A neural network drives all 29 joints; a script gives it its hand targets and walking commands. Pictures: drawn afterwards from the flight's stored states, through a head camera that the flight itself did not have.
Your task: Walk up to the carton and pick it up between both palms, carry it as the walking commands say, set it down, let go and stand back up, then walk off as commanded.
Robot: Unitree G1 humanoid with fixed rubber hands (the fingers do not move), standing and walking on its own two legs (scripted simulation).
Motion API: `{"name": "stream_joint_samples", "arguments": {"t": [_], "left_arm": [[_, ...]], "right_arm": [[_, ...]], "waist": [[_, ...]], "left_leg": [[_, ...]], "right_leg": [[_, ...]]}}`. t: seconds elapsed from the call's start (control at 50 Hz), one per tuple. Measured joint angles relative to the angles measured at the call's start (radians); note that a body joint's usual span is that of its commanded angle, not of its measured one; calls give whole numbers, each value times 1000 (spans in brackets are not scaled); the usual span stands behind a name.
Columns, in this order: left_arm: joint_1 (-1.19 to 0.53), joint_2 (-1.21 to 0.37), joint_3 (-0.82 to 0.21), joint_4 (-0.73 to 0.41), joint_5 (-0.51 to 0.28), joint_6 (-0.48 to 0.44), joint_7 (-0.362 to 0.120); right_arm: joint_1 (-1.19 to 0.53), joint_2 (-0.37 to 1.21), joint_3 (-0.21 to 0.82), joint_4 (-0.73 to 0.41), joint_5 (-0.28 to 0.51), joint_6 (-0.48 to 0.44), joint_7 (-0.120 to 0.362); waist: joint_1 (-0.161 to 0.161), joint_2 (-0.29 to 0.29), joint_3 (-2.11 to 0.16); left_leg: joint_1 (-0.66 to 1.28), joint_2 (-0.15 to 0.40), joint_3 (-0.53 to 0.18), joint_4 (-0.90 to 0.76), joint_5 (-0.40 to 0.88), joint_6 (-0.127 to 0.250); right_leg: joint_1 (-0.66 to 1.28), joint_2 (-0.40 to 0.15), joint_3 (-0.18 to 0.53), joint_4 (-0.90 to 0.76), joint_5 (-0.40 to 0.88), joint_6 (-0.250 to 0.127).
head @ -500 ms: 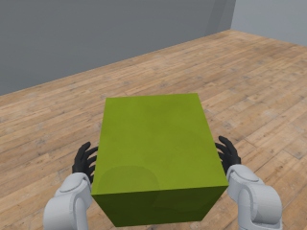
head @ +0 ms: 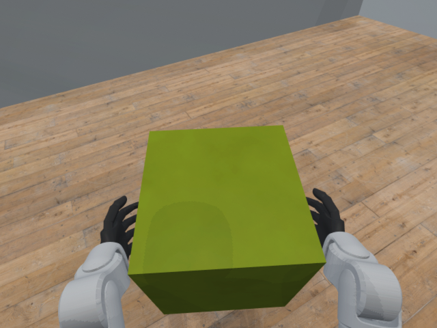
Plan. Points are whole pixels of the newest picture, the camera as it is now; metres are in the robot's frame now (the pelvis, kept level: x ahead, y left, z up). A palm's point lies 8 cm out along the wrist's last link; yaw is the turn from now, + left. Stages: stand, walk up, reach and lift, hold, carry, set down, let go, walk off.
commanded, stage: carry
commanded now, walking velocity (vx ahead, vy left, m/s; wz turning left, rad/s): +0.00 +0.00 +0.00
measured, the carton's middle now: (221, 223) +0.30 +0.00 +0.04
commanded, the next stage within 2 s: none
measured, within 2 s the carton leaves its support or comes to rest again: neither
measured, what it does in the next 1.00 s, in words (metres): stands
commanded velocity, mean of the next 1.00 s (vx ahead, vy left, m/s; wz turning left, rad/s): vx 0.00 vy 0.00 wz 0.00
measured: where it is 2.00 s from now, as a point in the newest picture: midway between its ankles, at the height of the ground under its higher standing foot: outside the picture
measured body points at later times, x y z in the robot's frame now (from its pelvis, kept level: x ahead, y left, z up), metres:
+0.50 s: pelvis +0.00 +0.02 +0.00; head -0.03 +0.00 +0.45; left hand +0.23 +0.20 +0.09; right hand +0.25 -0.14 +0.08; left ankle -0.02 +0.12 -0.74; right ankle +0.05 -0.06 -0.74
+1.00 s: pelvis -0.01 +0.04 +0.00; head -0.05 +0.04 +0.45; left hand +0.23 +0.22 +0.07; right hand +0.24 -0.12 +0.07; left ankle -0.02 +0.12 -0.74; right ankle +0.05 -0.07 -0.74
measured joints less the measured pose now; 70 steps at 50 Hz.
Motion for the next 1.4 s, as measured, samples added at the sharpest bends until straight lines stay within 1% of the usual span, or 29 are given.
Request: {"name": "stream_joint_samples", "arguments": {"t": [0.1, 0.16, 0.24, 0.3, 0.44, 0.52, 0.6, 0.76, 0.88, 0.98, 1.06, 1.12, 1.3, 1.4], "left_arm": [[-10, 1, 2, 49, 14, 33, -5], [-8, 1, 5, 83, 21, 51, -5], [-4, 1, 8, 92, 28, 75, 0], [-4, 1, 10, 78, 25, 78, 3], [-12, 1, 15, 44, 13, 63, 8], [-18, 2, 17, 44, 10, 61, 10], [-23, 2, 15, 57, 6, 57, 10], [-26, 2, 10, 67, 8, 52, 12], [-37, 3, 12, 72, 10, 47, 12], [-51, 4, 15, 144, 24, 20, 9], [-67, 5, 21, 232, 39, -27, -3], [-76, 5, 24, 265, 43, -55, -4], [-112, 4, 40, 404, 82, -181, -27], [-145, 16, 42, 561, 126, -286, -45]], "right_arm": [[-7, -1, -3, 32, -20, 43, -1], [-15, -2, -6, 62, -29, 75, -5], [-25, -2, -8, 89, -28, 96, -8], [-30, -2, -8, 80, -24, 101, -10], [-47, -3, -7, 59, -13, 82, -10], [-42, -3, -5, 57, -14, 72, -8], [-37, -2, -7, 54, -19, 71, -8], [-37, -2, -14, 61, -15, 66, -9], [-45, -3, -18, 73, -12, 53, -8], [-56, -3, -25, 143, -27, 25, -1], [-76, -5, -34, 229, -47, -18, 10], [-84, -7, -38, 263, -51, -47, 13], [-112, -15, -44, 410, -87, -187, 46], [-151, -30, -55, 571, -131, -292, 72]], "waist": [[-14, 29, -83], [-23, 34, -100], [-25, 28, -84], [-18, 25, -62], [3, 20, -26], [10, 22, -22], [9, 19, -20], [-4, 6, -18], [-4, -2, -14], [-1, -2, -22], [3, -1, -25], [6, 1, -17], [14, -9, 0], [15, -17, 2]], "left_leg": [[46, 4, 1, -23, -9, 2], [57, 4, -1, -27, -11, 3], [57, -1, -3, -30, -5, 7], [43, -4, -6, -28, 2, 10], [14, -12, -7, -20, 11, 20], [5, -16, -5, -11, 9, 26], [2, -23, -3, -5, 8, 33], [-5, -33, -1, 2, 7, 46], [-12, -42, 2, 12, 4, 57], [-14, -50, 2, 25, -2, 67], [-15, -58, 6, 32, -5, 75], [-20, -64, 8, 36, -4, 81], [-33, -73, 13, 29, 8, 94], [-34, -82, 15, 19, 15, 98]], "right_leg": [[49, 8, 0, -32, -3, 9], [65, 9, -3, -42, -2, 13], [65, 3, -4, -44, 3, 16], [57, 0, -7, -50, 14, 17], [32, -9, -8, -46, 27, 21], [22, -16, -6, -37, 27, 26], [16, -23, -3, -26, 25, 32], [9, -35, 2, -18, 28, 43], [1, -45, 6, -6, 27, 52], [-1, -55, 8, 9, 22, 61], [-6, -65, 14, 24, 19, 69], [-12, -72, 17, 30, 20, 74], [-23, -80, 22, 18, 39, 84], [-29, -88, 26, 19, 41, 89]]}}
